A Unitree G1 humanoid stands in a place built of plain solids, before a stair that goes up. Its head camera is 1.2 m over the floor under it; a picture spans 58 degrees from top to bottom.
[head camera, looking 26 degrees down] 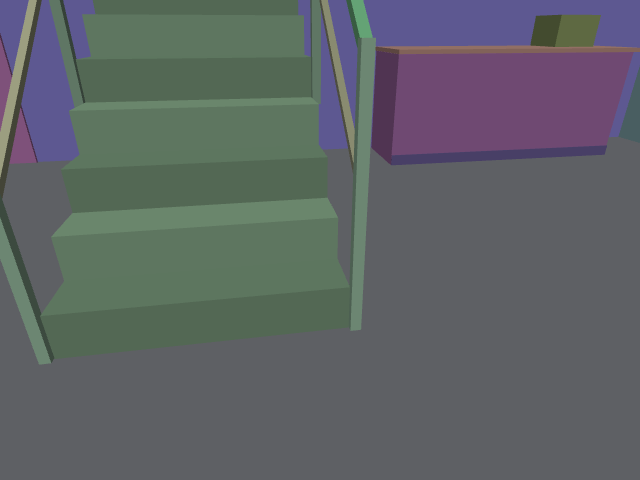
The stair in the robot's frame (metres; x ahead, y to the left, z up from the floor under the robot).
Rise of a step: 0.21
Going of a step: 0.26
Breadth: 1.22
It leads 10 degrees to the left of straight ahead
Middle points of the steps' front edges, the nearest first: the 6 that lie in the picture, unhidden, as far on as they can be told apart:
1.46 0.47 0.21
1.72 0.52 0.42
1.98 0.56 0.64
2.24 0.61 0.85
2.50 0.65 1.06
2.75 0.69 1.27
